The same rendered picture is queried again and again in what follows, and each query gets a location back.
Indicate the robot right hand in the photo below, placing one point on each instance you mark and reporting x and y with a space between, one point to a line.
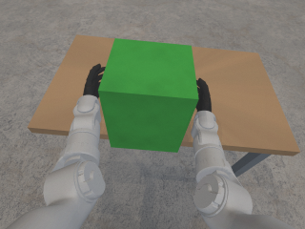
204 98

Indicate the robot left hand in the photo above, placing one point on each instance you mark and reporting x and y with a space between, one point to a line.
92 81

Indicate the robot right upper arm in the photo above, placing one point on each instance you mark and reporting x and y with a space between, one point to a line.
224 204

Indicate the left robot forearm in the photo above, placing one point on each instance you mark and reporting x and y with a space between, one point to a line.
84 135

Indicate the table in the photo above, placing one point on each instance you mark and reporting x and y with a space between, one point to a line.
247 111

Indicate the carton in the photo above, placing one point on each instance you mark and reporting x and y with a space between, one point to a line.
148 93

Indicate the right robot forearm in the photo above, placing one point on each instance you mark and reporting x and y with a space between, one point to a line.
207 149

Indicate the robot left upper arm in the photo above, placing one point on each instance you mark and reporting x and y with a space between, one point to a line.
70 194

